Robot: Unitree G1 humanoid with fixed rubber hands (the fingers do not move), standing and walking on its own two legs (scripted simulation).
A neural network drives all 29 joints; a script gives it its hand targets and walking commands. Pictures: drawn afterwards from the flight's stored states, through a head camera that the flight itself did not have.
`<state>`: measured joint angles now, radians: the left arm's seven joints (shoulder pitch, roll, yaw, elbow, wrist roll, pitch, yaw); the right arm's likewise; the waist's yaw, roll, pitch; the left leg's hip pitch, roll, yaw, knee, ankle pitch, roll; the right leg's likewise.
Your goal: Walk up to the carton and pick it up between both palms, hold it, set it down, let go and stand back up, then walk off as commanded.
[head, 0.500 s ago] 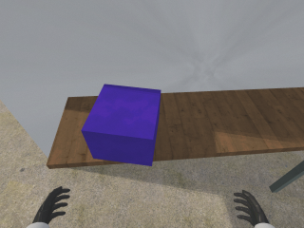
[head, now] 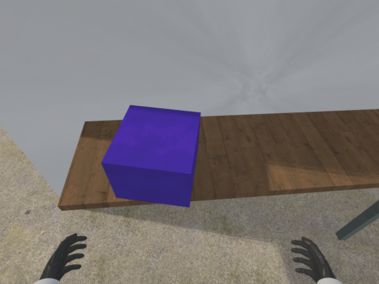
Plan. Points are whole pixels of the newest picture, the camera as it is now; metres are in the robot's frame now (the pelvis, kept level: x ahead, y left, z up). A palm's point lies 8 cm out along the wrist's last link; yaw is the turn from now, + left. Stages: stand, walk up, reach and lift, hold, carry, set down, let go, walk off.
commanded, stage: stand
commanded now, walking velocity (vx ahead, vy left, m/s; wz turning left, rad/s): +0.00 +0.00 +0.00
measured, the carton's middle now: (158, 154) +0.45 +0.09 -0.04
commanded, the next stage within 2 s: walk off in 1.24 s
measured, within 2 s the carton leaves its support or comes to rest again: neither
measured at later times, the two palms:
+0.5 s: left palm (49, 283) +0.14 +0.28 -0.05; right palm (322, 280) +0.14 -0.27 -0.06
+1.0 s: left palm out of the picture +0.12 +0.29 -0.06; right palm out of the picture +0.13 -0.27 -0.06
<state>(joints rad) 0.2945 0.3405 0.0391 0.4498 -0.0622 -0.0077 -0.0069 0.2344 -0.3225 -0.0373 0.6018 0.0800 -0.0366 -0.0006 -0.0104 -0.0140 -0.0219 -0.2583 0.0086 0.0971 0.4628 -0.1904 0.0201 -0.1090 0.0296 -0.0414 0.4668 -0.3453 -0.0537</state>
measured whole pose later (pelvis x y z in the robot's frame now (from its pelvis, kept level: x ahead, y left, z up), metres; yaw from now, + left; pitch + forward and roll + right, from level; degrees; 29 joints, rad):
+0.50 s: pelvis -0.01 +0.00 +0.00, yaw +0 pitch -1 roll +0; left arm 0.30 0.34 0.04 0.48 -0.06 -0.01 0.00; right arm 0.23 -0.32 -0.04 0.60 0.08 -0.03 0.00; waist -0.01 -0.01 -0.02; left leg -0.26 0.01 0.10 0.46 -0.18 0.03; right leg -0.11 0.03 -0.04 0.47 -0.34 -0.05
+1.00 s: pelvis -0.01 +0.01 +0.00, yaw +0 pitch -2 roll +0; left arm 0.30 0.34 0.04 0.52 -0.06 -0.01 0.00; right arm 0.23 -0.32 -0.04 0.62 0.08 -0.04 0.00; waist -0.01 -0.01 -0.02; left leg -0.26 0.01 0.10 0.46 -0.17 0.03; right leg -0.11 0.03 -0.04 0.47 -0.32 -0.05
